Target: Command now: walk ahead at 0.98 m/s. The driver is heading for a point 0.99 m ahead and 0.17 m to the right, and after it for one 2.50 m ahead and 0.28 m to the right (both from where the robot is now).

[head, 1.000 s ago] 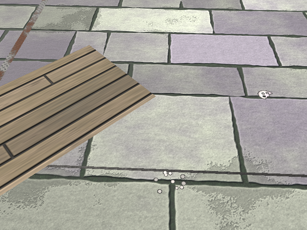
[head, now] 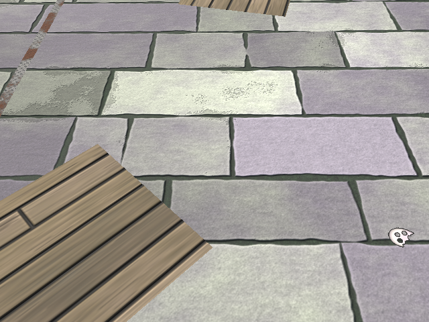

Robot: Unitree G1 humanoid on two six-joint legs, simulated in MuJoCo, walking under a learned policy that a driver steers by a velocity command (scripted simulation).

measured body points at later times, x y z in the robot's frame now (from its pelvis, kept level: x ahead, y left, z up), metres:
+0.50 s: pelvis +0.48 -0.03 +0.01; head +0.49 -0.03 +0.46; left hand +0.40 +0.23 -0.13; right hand +0.66 -0.27 -0.09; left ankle +0.58 +0.12 -0.65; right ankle +0.42 -0.10 -0.73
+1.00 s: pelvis +0.97 +0.01 +0.00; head +0.98 +0.00 +0.45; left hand +1.18 +0.23 -0.10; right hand +0.86 -0.25 -0.14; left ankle +0.87 +0.10 -0.73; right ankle +1.09 -0.14 -0.65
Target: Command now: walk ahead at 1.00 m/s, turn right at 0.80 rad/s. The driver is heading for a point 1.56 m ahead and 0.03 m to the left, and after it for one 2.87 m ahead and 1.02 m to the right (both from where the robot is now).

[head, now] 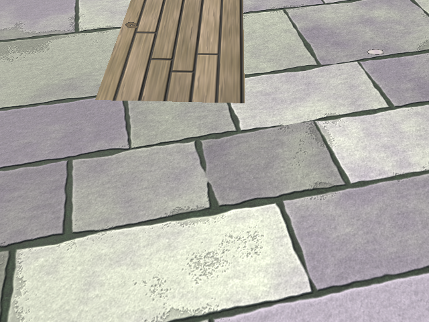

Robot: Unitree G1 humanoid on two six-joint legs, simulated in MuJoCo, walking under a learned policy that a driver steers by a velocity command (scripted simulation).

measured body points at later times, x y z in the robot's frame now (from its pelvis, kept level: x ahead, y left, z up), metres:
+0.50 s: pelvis +0.46 -0.05 +0.00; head +0.49 -0.07 +0.45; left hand +0.53 +0.22 -0.13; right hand +0.63 -0.33 -0.07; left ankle +0.74 +0.04 -0.68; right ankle +0.32 -0.04 -0.73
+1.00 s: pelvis +0.95 -0.14 +0.00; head +0.98 -0.14 +0.45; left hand +1.24 +0.02 -0.04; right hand +0.86 -0.42 -0.12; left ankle +0.78 -0.05 -0.73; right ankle +1.15 -0.32 -0.70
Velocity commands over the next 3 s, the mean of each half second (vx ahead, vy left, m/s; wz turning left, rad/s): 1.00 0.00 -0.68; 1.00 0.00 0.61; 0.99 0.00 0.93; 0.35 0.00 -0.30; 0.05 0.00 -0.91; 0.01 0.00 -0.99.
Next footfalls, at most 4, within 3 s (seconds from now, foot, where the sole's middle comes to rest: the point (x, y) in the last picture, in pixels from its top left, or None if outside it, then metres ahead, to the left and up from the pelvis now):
0.16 right None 0.36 -0.05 -0.77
0.62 left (233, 231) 0.82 -0.06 -0.77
1.06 right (285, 150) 1.21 -0.30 -0.77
1.50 left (207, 98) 1.55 0.02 -0.77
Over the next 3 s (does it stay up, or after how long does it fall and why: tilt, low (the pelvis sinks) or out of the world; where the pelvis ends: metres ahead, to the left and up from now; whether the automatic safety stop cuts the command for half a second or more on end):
stays up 1.76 0.09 0.01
